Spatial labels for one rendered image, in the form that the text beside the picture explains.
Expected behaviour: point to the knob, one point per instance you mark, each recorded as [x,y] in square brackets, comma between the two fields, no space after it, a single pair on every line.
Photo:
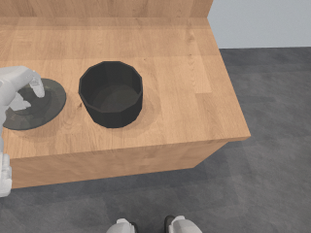
[28,94]

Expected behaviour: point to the robot right shin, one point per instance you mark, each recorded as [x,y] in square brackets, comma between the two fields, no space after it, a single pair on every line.
[178,218]

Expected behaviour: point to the left robot upper arm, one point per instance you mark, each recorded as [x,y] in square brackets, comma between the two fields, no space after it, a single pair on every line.
[5,175]

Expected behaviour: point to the robot left foot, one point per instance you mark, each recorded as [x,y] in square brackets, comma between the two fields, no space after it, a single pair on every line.
[135,227]

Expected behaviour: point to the pot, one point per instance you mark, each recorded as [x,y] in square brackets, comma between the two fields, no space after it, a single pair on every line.
[112,93]

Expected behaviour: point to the left robot hand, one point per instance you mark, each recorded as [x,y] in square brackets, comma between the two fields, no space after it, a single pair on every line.
[19,76]

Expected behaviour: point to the lid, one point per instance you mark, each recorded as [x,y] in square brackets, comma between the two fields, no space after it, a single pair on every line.
[42,110]

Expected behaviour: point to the robot left forearm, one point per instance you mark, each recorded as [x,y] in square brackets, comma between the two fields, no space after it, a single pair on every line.
[7,95]

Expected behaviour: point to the table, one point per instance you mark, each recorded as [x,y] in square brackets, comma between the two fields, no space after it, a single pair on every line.
[189,106]

